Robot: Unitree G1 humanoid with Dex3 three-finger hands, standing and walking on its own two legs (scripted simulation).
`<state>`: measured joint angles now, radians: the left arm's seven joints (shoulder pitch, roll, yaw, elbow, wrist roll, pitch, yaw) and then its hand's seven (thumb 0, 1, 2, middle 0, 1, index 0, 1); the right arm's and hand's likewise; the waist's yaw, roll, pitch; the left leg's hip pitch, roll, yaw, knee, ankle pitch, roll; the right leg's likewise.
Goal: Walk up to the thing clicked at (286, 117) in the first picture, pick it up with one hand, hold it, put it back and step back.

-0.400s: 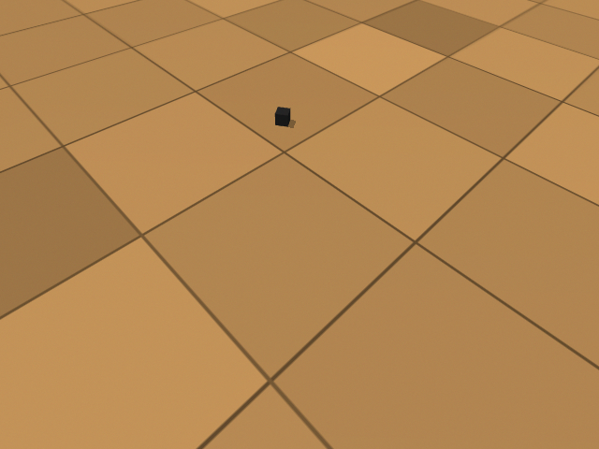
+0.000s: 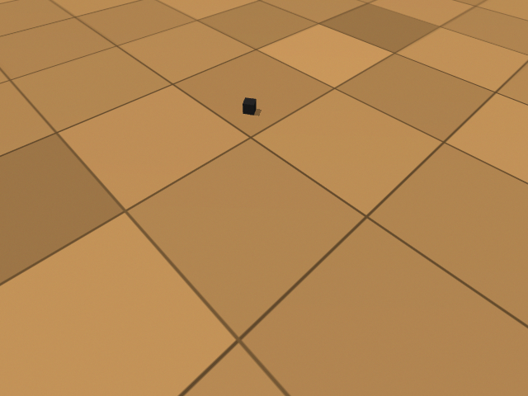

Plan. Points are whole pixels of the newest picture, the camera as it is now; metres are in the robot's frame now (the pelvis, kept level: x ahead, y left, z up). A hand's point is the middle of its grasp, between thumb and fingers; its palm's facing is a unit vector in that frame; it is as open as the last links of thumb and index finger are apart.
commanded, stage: stand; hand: left
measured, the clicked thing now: (249, 106) +1.91 +0.11 -0.74
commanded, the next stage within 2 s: walk up in 0.72 s
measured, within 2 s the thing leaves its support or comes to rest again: neither
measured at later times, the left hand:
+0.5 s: hand out of the picture +0.07 +0.25 -0.16, palm faces -0.03 -0.94 -0.34, open 7.4 cm
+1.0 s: hand out of the picture +0.07 +0.32 -0.16, palm faces +0.03 -0.93 -0.36, open 7.4 cm
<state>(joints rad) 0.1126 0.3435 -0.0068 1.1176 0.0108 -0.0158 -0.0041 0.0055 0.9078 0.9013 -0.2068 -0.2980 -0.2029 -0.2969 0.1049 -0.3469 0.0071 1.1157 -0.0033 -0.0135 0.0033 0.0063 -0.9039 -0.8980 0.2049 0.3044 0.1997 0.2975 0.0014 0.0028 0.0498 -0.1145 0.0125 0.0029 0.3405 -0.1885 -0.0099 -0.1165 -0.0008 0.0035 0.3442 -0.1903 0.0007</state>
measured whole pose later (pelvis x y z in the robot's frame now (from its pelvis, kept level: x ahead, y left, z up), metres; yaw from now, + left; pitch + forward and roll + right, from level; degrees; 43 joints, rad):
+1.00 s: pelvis +0.05 +0.03 -0.01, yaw +0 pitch -2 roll -1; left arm 0.28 0.43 0.08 1.02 0.05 -0.04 -0.07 0.01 0.90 0.90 -0.21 -0.30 -0.21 -0.30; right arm 0.19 -0.44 -0.10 1.02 -0.03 -0.04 0.08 0.01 -0.91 -0.90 0.20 0.30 0.20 0.30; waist 0.05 0.00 0.02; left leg -0.33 0.05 0.02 0.61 -0.43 0.02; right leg -0.09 -0.02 0.02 0.44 -0.34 -0.01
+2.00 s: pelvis +0.59 +0.02 -0.03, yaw -3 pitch -2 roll -1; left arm 0.30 0.45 0.05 0.94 0.01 -0.05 -0.04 0.01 0.91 0.90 -0.21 -0.30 -0.20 -0.30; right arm 0.20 -0.41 -0.09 0.86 -0.02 -0.09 0.07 0.00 -0.91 -0.90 0.20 0.30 0.20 0.30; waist 0.01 -0.05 0.07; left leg -0.44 0.06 0.11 0.70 -0.24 0.04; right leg -0.22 -0.02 0.03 1.04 -0.49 -0.05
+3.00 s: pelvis +1.04 -0.05 -0.03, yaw -1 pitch -2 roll -1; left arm 0.35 0.42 0.05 0.89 0.01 -0.05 -0.02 0.01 0.91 0.90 -0.21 -0.30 -0.20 -0.30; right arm 0.21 -0.39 -0.06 0.84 -0.03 -0.07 0.07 0.01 -0.90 -0.90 0.20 0.30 0.20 0.30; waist 0.03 -0.03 0.10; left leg -0.40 0.02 0.06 0.64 -0.20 0.04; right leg -0.16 -0.02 -0.08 0.88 -0.51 -0.04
